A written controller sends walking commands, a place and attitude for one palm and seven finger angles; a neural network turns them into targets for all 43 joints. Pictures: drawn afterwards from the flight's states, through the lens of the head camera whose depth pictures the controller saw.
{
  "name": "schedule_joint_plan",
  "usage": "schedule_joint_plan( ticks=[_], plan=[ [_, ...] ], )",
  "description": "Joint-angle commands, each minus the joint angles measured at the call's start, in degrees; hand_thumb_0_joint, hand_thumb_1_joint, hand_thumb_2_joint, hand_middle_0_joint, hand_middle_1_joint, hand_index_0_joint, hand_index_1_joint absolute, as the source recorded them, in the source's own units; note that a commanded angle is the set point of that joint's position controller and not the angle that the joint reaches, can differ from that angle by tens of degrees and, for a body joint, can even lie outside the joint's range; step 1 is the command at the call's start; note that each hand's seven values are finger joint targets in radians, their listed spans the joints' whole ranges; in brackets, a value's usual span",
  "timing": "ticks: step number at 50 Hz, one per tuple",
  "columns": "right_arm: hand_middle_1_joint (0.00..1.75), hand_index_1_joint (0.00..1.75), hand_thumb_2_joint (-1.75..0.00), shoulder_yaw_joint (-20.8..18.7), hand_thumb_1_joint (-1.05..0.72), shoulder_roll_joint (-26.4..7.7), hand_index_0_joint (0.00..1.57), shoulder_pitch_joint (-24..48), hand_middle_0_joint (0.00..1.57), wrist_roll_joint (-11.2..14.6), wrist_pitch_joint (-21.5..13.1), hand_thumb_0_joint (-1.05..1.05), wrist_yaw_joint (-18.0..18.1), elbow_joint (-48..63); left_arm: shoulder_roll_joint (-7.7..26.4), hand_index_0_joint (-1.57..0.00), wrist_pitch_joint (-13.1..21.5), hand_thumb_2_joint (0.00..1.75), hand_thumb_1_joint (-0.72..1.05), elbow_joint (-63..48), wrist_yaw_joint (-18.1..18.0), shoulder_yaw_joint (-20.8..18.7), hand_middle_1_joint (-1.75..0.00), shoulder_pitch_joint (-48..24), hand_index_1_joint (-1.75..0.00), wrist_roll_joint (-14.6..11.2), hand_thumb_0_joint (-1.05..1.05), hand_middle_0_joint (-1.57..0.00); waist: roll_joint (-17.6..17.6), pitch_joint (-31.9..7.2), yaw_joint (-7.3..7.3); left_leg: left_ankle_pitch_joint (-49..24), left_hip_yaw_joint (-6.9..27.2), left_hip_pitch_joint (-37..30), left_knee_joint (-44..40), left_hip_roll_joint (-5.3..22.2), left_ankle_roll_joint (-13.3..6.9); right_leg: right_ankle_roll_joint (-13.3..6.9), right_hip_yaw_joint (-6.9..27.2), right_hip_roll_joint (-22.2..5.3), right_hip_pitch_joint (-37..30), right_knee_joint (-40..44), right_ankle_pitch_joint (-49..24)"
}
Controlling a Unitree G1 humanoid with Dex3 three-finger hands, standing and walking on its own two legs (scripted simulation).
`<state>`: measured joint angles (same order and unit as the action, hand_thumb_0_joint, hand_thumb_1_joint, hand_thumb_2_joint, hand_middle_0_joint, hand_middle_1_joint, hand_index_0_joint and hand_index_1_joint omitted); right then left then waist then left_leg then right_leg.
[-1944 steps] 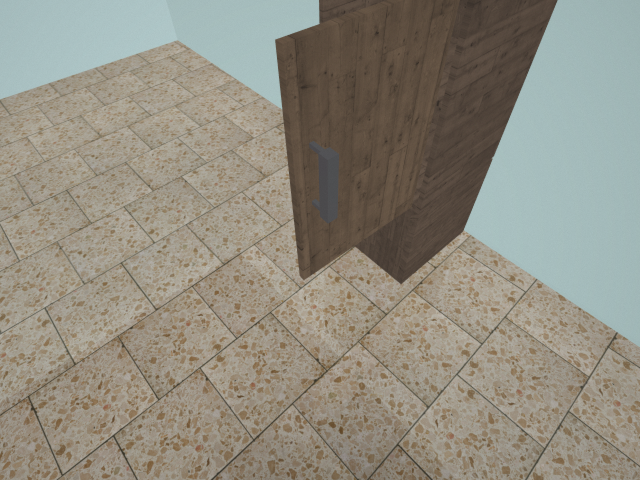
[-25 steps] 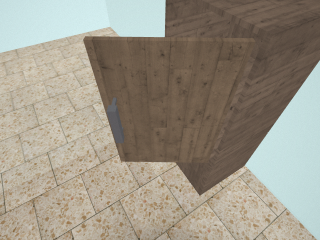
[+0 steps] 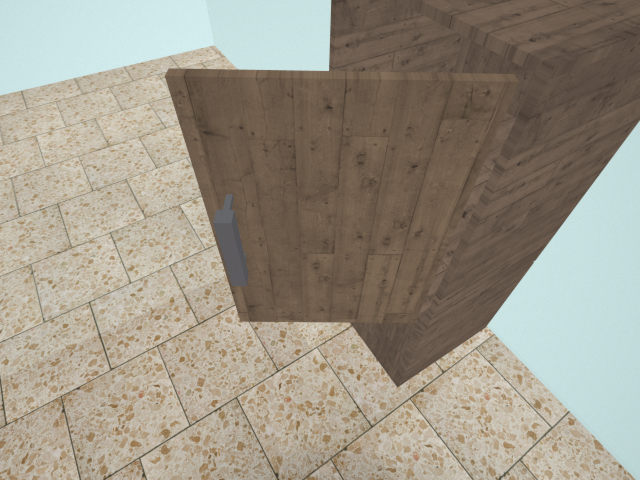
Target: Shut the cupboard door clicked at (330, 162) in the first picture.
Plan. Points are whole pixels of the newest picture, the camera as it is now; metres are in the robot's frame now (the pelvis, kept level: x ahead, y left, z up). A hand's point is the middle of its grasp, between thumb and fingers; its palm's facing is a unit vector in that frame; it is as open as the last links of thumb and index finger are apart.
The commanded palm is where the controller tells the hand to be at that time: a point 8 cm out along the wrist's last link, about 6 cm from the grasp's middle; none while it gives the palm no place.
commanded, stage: raise the hand and make a fist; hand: left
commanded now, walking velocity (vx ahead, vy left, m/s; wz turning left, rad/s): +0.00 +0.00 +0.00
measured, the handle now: (234, 241) +0.46 +0.17 -0.01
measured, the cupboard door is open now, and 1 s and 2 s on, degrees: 58 58 58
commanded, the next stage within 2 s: bring the fist close to the handle in 1.88 s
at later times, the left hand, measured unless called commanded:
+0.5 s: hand out of the picture +0.10 +0.19 -0.05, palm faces +0.14 -0.99 -0.05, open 5.6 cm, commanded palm +0.11 +0.23 -0.05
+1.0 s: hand (168, 459) +0.15 +0.19 -0.04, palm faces +0.00 -1.00 -0.02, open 3.4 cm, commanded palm +0.13 +0.25 -0.03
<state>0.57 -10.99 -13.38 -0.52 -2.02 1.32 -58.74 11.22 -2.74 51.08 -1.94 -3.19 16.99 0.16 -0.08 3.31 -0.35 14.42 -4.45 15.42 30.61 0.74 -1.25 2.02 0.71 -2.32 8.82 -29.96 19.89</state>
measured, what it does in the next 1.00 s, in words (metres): lowers itself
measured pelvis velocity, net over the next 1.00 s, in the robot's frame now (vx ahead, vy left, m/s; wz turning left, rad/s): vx -0.06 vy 0.00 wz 0.03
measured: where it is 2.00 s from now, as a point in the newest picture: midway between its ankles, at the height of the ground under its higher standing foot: outside the picture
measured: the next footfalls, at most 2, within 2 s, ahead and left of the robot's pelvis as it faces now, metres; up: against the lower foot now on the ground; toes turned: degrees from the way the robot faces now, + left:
none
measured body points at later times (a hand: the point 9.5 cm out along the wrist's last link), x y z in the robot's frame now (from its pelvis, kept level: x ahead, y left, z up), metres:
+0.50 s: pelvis -0.07 -0.04 -0.11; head -0.02 -0.02 +0.33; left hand +0.09 +0.24 -0.04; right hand +0.18 -0.26 -0.16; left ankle +0.02 +0.10 -0.73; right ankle -0.05 -0.14 -0.73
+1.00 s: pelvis -0.06 +0.00 -0.10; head +0.01 +0.02 +0.35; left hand +0.15 +0.24 -0.04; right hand +0.13 -0.23 -0.17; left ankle +0.02 +0.10 -0.73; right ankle -0.05 -0.14 -0.73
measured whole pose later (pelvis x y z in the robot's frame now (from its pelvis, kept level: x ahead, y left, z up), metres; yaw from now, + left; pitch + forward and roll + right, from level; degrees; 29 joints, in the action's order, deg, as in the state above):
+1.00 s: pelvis -0.06 +0.00 -0.10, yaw +2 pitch +14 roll -4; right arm -0.8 -14.1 -14.2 1.2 -13.2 3.5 -32.0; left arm 13.6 22.7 -3.6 15.3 -6.9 23.5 -15.9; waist -2.5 -7.4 0.7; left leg 25.6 0.8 58.5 69.4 2.3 -1.7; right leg 1.7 -3.0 -0.7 49.0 -67.6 33.0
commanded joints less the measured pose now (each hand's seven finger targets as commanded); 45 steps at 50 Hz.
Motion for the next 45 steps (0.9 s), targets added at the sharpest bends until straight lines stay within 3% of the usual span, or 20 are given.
schedule_joint_plan(
  ticks=[1, 2, 3, 5, 6, 7, 9, 10, 12, 14, 18, 20, 21, 25, 29, 32, 36, 38, 42, 45],
  plan=[
    [0.3, 0.3, -0.9, -1.46, -0.9, -10.09, 0.2, -0.16, 0.2, 3.51, -17.5, 0.0, 5.57, 15.64, 10.71, -0.24, 12.44, 0.9, 0.9, -60.97, -5.26, -4.53, -0.34, 0.61, -0.34, -8.76, 0.0, -0.24, -18.1, -28.67, 1.46, -43.0, 8.87, -24.04, -1.01, 4.22, 3.23, -3.0, -6.15, 3.06, 12.21, -16.42, -3.87],
    [0.3, 0.3, -0.9, -2.16, -0.9, -6.74, 0.2, -0.5, 0.2, 3.01, -17.85, 0.0, 3.12, 14.63, -4.96, -0.25, 7.08, 0.9, 0.9, -49.26, -4.06, 4.11, -0.36, 10.47, -0.36, -8.22, 0.0, -0.25, -13.0, -18.95, -1.64, -33.7, 8.63, -15.56, -4.2, 3.96, 2.36, -1.93, -5.63, 2.42, 18.05, -12.13, -0.8],
    [0.3, 0.3, -0.9, -4.26, -0.9, -10.01, 0.2, -0.27, 0.2, 2.97, -18.13, 0.0, 1.7, 18.33, 0.28, -0.27, 9.39, 0.9, 0.9, -58.02, -3.67, 1.32, -0.38, -3.18, -0.38, -8.85, 0.0, -0.27, -8.34, -11.28, -2.05, -18.89, 8.0, -5.83, -0.94, 3.36, 2.24, -2.44, -5.05, 1.51, 17.26, -8.72, -3.99],
    [0.3, 0.3, -0.9, -4.36, -0.9, -9.64, 0.2, 2.65, 0.2, 2.14, -18.54, 0.0, 1.66, 20.9, 4.07, -0.31, 14.54, 0.9, 0.9, -45.94, -1.18, -5.2, -0.42, 2.87, -0.42, -8.95, 0.0, -0.31, 1.98, 0.02, -1.97, 1.25, 6.66, 9.83, 4.54, -0.29, 1.76, -2.65, -5.87, 1.25, 22.87, -3.68, -0.12],
    [0.3, 0.3, -0.9, -4.96, -0.9, -9.18, 0.2, 3.11, 0.2, 2.41, -18.13, 0.0, 1.33, 21.9, 4.5, -0.33, 17.75, 0.9, 0.9, -37.62, 1.0, -8.77, -0.44, 10.65, -0.44, -9.83, 0.0, -0.33, 9.35, 4.1, -0.42, 3.13, 6.2, 14.62, 7.06, -1.0, 1.67, -2.79, -4.83, 1.02, 25.12, -2.27, 3.67],
    [0.3, 0.3, -0.9, -4.72, -0.9, -8.75, 0.2, 4.36, 0.2, 1.99, -17.91, 0.0, 0.67, 23.2, 1.65, -0.35, 22.22, 0.9, 0.9, -33.11, 4.34, -8.31, -0.46, 14.27, -0.46, -11.3, 0.0, -0.35, 16.0, 3.66, 0.57, 2.39, 6.07, 18.84, 10.79, -1.1, 1.7, -2.64, -4.63, 1.21, 29.1, -5.73, 3.36],
    [0.3, 0.3, -0.9, -5.9, -0.9, -9.24, 0.2, 5.11, 0.2, 0.81, -17.39, 0.0, -0.49, 25.16, 2.27, -0.38, 31.7, 0.9, 0.9, -32.1, 12.46, -12.56, -0.5, 18.76, -0.5, -13.81, 0.0, -0.38, 19.24, -7.08, 3.74, -4.43, 5.28, 23.42, 18.22, -1.34, 2.12, -2.73, -5.77, 2.23, 29.17, -17.41, -11.48],
    [0.3, 0.3, -0.9, -6.35, -0.9, -9.43, 0.2, 5.78, 0.2, 0.78, -17.37, 0.0, -0.84, 26.34, 2.21, -0.4, 35.74, 0.9, 0.9, -32.07, 16.95, -12.33, -0.52, 19.17, -0.52, -15.25, 0.0, -0.4, 19.24, -11.56, 4.73, -4.09, 4.56, 26.07, 21.17, -1.92, 2.43, -2.39, -4.55, 1.95, 29.67, -21.02, -13.33],
    [0.3, 0.3, -0.9, -6.71, -0.9, -9.68, 0.2, 6.26, 0.2, 1.42, -17.51, 0.0, -1.64, 29.19, 6.33, -0.44, 40.85, 0.9, 0.9, -32.33, 24.7, -15.37, -0.56, 15.73, -0.56, -17.62, 0.0, -0.44, 8.98, -17.59, 5.45, -2.96, 3.54, 28.4, 25.62, -2.59, 2.56, -3.01, -1.09, 1.05, 30.42, -25.25, -12.5],
    [0.3, 0.3, -0.9, -6.73, -0.9, -9.97, 0.2, 7.14, 0.2, 1.64, -17.43, 0.0, -1.33, 32.99, 11.13, -0.47, 40.75, 0.9, 0.9, -40.25, 27.62, -18.44, -0.6, 10.31, -0.6, -19.55, 0.0, -0.47, -2.76, -23.39, 6.33, 0.28, 2.06, 28.33, 28.55, -2.71, 1.72, -3.37, 1.86, 1.06, 32.34, -25.59, -3.14],
    [0.3, 0.3, -0.9, -5.62, -0.9, -9.73, 0.2, 6.47, 0.2, 2.04, -17.98, 0.0, 0.61, 36.59, 13.33, -0.55, 40.96, 0.9, 0.9, -61.67, 25.9, -16.14, -0.68, -6.8, -0.68, -21.89, 0.0, -0.55, -8.55, -26.23, 2.16, 9.72, 3.86, 28.93, 32.54, -0.92, 0.08, -3.12, 6.39, 1.52, 39.68, -22.17, 17.45],
    [0.3, 0.3, -0.9, -5.1, -0.9, -9.71, 0.2, 5.78, 0.2, 1.87, -18.88, 0.0, 2.1, 35.71, 12.42, -0.58, 42.58, 0.9, 0.9, -69.53, 23.38, -13.11, -0.72, -10.84, -0.72, -21.31, 0.0, -0.58, -8.67, -24.68, -0.05, 12.34, 4.77, 28.15, 33.51, -0.28, -0.66, -3.45, 5.98, 2.31, 42.92, -22.16, 19.83],
    [0.3, 0.3, -0.9, -4.74, -0.9, -9.98, 0.2, 5.01, 0.2, 1.76, -18.94, 0.0, 2.9, 35.16, 12.26, -0.6, 42.7, 0.9, 0.9, -72.15, 22.57, -11.14, -0.74, -13.3, -0.74, -21.03, 0.0, -0.6, -5.24, -23.23, -1.65, 13.81, 5.69, 29.85, 34.16, 0.25, -1.04, -3.35, 5.8, 2.92, 44.23, -22.66, 20.96],
    [0.3, 0.3, -0.9, -3.88, -0.9, -10.74, 0.2, 3.37, 0.2, 2.53, -18.66, 0.0, 4.91, 33.94, 9.42, -0.68, 36.95, 0.9, 0.9, -65.7, 22.88, -5.42, -0.82, -8.26, -0.82, -19.12, 0.0, -0.68, -2.51, -17.31, -3.27, 17.52, 6.74, 33.72, 33.63, 0.57, -1.15, -3.0, 4.24, 3.69, 45.7, -21.99, 23.56],
    [0.3, 0.3, -0.9, -3.71, -0.9, -10.25, 0.2, 3.41, 0.2, 3.58, -16.34, 0.0, 5.24, 35.66, 11.64, -0.75, 24.1, 0.9, 0.9, -55.11, 24.14, -10.01, -0.9, -0.72, -0.9, -19.04, 0.0, -0.75, 2.78, -17.31, 0.34, 16.28, 6.58, 36.53, 31.59, 0.17, -0.72, -2.38, 4.74, 2.67, 41.07, -18.97, 25.56],
    [0.3, 0.3, -0.9, -3.55, -0.9, -8.66, 0.2, 5.09, 0.2, 3.58, -14.63, 0.0, 4.53, 38.61, 12.41, -0.81, 17.98, 0.9, 0.9, -57.55, 21.71, -14.38, -0.96, 4.17, -0.96, -20.42, 0.0, -0.81, 1.27, -21.37, 4.26, 11.42, 6.32, 33.26, 28.9, -0.5, -0.4, -2.56, 3.46, 2.32, 35.25, -19.29, 20.44],
    [0.3, 0.3, -0.9, -3.85, -0.9, -7.06, 0.2, 4.92, 0.2, 2.54, -14.23, 0.0, 3.63, 37.88, 11.91, -0.88, 22.42, 0.9, 0.9, -65.2, 14.49, -17.41, -1.04, 4.83, -1.04, -19.95, 0.0, -0.88, -0.19, -23.93, 5.23, 4.5, 7.06, 29.05, 27.31, 0.23, -0.04, -3.06, -0.89, 3.64, 34.02, -23.96, 7.33],
    [0.3, 0.3, -0.9, -3.79, -0.9, -7.1, 0.2, 3.79, 0.2, 1.9, -14.59, 0.0, 2.96, 36.9, 9.41, -0.92, 26.72, 0.9, 0.9, -66.32, 12.98, -13.78, -1.08, 4.29, -1.08, -18.32, 0.0, -0.92, -1.74, -23.16, 3.56, 2.25, 7.47, 26.86, 27.02, 0.46, 0.01, -3.31, -3.23, 4.09, 37.09, -26.78, 2.35],
    [0.3, 0.3, -0.9, -3.94, -0.9, -8.88, 0.2, 2.08, 0.2, 1.33, -15.42, 0.0, 2.27, 35.31, 6.19, -0.99, 31.99, 0.9, 0.9, -65.21, 15.11, -6.48, -1.16, 3.6, -1.16, -16.5, 0.0, -0.99, -2.71, -21.91, 0.12, 4.17, 8.57, 26.44, 27.82, 0.86, -0.02, -3.43, -4.34, 4.26, 42.15, -28.47, 3.55],
    [0.3, 0.3, -0.9, -4.05, -0.9, -10.18, 0.2, 1.49, 0.2, 1.93, -15.62, 0.0, 2.47, 36.02, 6.72, -1.04, 31.12, 0.9, 0.9, -64.89, 17.82, -5.08, -1.22, 3.85, -1.22, -16.75, 0.0, -1.04, -3.31, -22.34, -0.31, 9.05, 9.75, 25.92, 26.11, 0.98, 0.09, -3.45, -4.4, 4.25, 42.79, -27.76, 6.51]
  ],
)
